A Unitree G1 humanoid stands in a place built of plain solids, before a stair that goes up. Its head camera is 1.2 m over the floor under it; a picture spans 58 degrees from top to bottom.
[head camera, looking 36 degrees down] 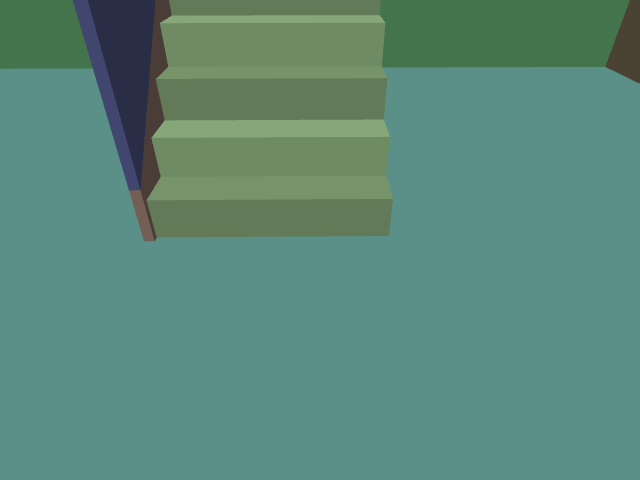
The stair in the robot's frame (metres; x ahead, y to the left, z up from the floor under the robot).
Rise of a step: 0.20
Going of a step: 0.22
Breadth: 1.11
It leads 1 degrees to the left of straight ahead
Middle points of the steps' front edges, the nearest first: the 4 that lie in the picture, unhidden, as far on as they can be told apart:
1.68 0.22 0.21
1.90 0.23 0.41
2.12 0.23 0.61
2.34 0.23 0.81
